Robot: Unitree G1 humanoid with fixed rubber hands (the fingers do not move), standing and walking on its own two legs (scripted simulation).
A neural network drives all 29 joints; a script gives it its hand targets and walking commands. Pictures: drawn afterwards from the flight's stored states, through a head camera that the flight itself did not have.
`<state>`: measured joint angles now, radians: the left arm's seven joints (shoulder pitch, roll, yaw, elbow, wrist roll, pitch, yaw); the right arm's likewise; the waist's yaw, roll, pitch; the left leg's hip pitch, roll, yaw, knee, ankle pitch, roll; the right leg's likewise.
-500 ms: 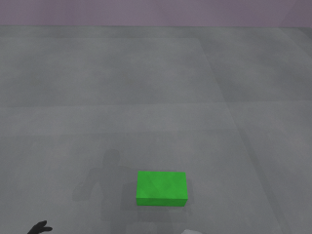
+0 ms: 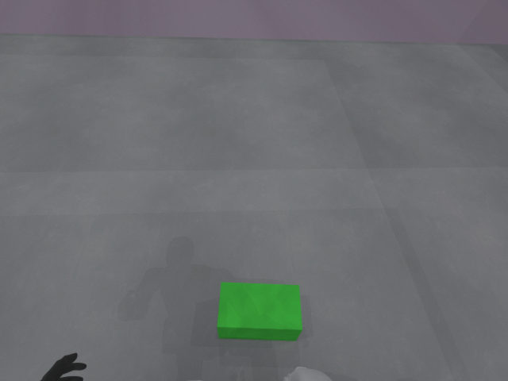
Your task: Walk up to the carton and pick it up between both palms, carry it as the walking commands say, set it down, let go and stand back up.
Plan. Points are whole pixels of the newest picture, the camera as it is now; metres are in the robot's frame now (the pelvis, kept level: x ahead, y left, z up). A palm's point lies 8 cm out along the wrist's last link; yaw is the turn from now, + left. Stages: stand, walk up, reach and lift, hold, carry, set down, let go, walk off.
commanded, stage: walk up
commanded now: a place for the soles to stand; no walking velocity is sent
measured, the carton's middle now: (258, 311) +0.44 -0.03 -0.67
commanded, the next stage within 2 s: none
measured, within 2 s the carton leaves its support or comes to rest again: neither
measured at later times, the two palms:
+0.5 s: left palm out of the picture +0.12 +0.31 -0.10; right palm out of the picture +0.06 -0.34 -0.08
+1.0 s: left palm out of the picture +0.13 +0.30 -0.09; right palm out of the picture +0.08 -0.35 -0.08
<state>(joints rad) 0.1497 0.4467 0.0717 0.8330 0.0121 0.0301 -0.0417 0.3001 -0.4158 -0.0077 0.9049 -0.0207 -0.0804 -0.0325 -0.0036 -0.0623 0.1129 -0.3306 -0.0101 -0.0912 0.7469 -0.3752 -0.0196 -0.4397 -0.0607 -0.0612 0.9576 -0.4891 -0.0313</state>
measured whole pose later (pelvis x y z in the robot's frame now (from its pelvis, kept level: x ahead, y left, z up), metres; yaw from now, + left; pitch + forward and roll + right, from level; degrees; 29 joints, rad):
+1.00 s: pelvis +0.03 -0.03 +0.00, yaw +1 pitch -3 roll +1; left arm 0.16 0.44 0.07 0.86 0.01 0.01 -0.05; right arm 0.30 -0.42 -0.01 0.90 -0.02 -0.07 -0.04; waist 0.00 -0.06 0.06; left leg -0.33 0.00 -0.08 0.76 -0.43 0.01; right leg -0.36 -0.05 -0.08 0.76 -0.35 -0.04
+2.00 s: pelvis -0.06 -0.09 +0.00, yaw +1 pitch -4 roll +2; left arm 0.20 0.43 0.10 0.85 0.02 0.04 -0.06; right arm 0.29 -0.42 -0.01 0.90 -0.04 -0.04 -0.06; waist 0.00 -0.06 0.06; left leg -0.39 0.03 -0.07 0.82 -0.42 0.02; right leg -0.35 -0.01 -0.06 0.80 -0.41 -0.05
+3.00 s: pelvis -0.02 -0.07 +0.01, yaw +2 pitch +1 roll +1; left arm 0.21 0.42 0.05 0.88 0.00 -0.01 -0.03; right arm 0.29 -0.39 -0.01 0.90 -0.02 -0.07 -0.02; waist 0.00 -0.04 0.01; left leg -0.32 0.02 -0.07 0.67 -0.37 -0.03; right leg -0.35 -0.01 -0.05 0.70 -0.37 -0.03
